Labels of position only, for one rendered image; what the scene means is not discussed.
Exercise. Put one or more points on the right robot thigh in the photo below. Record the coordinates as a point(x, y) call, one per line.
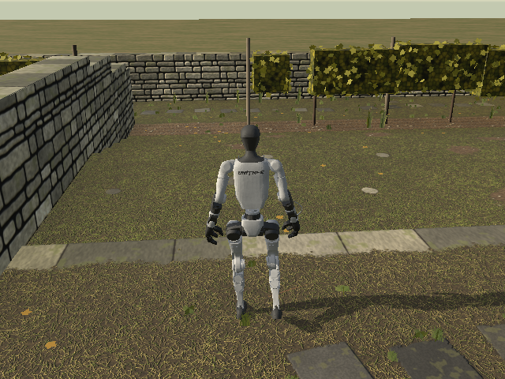
point(271, 234)

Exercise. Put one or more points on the right robot forearm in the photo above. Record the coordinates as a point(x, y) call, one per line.
point(290, 209)

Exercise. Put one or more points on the robot right shin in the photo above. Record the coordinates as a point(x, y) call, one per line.
point(274, 281)

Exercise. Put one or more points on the left robot forearm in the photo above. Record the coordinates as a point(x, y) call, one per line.
point(214, 212)

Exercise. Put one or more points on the right robot hand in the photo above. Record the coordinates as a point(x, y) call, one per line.
point(295, 226)

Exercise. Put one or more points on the left robot upper arm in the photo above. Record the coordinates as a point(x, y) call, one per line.
point(222, 180)

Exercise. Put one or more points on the left robot hand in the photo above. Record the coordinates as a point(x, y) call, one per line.
point(209, 233)

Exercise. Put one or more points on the right robot upper arm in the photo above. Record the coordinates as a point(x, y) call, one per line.
point(280, 179)

